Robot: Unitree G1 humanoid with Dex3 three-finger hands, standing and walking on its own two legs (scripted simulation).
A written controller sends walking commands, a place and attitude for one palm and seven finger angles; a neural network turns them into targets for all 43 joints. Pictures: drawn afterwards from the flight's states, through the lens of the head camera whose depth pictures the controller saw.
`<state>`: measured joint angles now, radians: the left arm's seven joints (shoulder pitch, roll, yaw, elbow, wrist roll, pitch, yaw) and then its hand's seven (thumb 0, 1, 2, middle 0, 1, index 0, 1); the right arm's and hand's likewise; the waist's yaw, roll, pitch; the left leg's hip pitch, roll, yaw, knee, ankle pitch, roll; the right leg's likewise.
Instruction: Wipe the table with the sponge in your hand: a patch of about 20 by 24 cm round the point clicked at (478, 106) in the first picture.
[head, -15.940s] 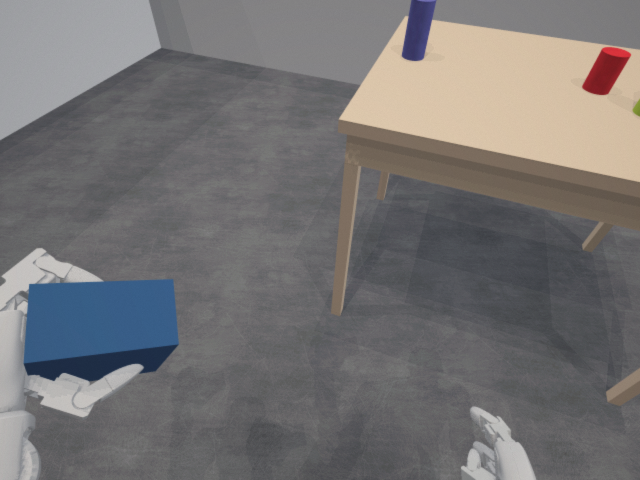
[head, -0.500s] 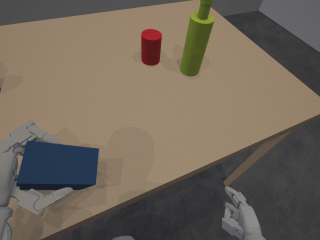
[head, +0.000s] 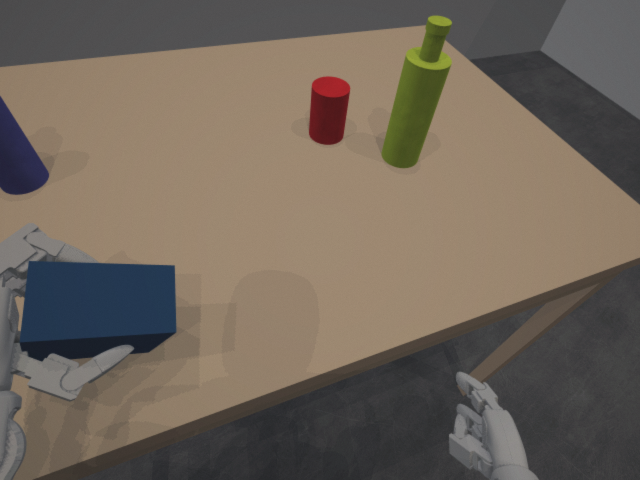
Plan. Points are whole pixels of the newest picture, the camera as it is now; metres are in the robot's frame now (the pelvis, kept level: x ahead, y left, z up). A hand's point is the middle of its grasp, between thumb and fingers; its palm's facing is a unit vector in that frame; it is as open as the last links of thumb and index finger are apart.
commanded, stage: look again from close up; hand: left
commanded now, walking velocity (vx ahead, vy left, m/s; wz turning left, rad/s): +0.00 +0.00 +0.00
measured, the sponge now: (119, 314) +0.23 +0.23 +0.13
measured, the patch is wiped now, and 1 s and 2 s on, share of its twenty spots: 0.00 0.00 0.00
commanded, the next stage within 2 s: come to a stop and stand still in 0.14 s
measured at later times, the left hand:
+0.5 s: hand (49, 266) +0.25 +0.28 +0.17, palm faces +0.44 -0.77 -0.46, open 10.3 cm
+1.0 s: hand (94, 292) +0.23 +0.23 +0.17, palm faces +0.39 -0.85 -0.36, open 10.3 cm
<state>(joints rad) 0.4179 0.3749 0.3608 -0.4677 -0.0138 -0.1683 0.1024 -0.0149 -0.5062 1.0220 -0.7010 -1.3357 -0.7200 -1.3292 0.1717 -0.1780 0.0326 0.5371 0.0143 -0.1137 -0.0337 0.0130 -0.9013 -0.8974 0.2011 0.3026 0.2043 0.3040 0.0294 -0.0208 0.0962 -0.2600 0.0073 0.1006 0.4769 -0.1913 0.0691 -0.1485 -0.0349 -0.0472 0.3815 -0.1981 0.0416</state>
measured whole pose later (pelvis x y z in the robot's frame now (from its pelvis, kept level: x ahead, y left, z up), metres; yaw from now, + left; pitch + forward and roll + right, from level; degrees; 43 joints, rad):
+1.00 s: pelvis +0.01 -0.01 +0.00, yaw +0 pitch -1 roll -2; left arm 0.40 0.34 0.36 -0.51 -0.02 -0.22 0.11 -0.02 -0.51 1.02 -0.70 -1.33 -0.72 -1.32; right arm 0.18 -0.19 0.02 0.58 0.01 -0.17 -0.02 0.01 -0.90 -0.90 0.20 0.30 0.20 0.30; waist 0.03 -0.02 0.09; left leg -0.27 0.02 0.09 0.50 -0.22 0.05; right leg -0.16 -0.03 -0.06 0.41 -0.23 0.03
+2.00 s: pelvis +0.00 -0.04 -0.01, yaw +1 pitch -1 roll +0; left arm 0.37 0.51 0.30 -0.53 0.04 0.18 -0.03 -0.01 -0.51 1.03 -0.70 -1.32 -0.72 -1.32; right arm 0.12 -0.23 0.07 0.55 0.01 -0.06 -0.02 0.01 -0.90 -0.90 0.20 0.30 0.22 0.32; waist 0.06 0.04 0.02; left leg -0.33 0.01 0.07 0.57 -0.23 0.03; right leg -0.26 -0.03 -0.06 0.59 -0.31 0.00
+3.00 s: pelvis +0.01 -0.06 -0.01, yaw +1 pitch -2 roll +0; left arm 0.07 0.71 0.22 -0.43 0.48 0.40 -0.01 -0.01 -0.51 1.03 -0.71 -1.31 -0.73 -1.31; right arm 0.08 -0.28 0.04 0.61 0.08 -0.02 -0.12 0.01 -0.90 -0.90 0.20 0.30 0.14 0.28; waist 0.11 0.11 -0.03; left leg -0.29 0.03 0.03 0.56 -0.24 -0.01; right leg -0.21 0.01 -0.06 0.57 -0.32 -0.03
